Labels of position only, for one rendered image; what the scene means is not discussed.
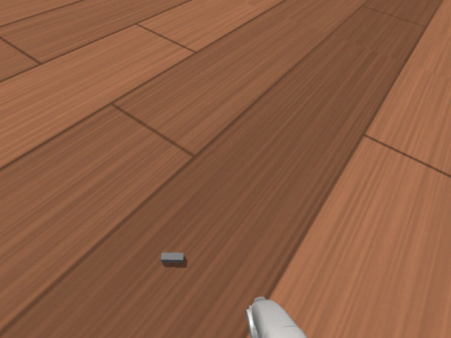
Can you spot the small box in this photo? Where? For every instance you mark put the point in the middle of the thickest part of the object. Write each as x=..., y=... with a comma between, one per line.
x=172, y=257

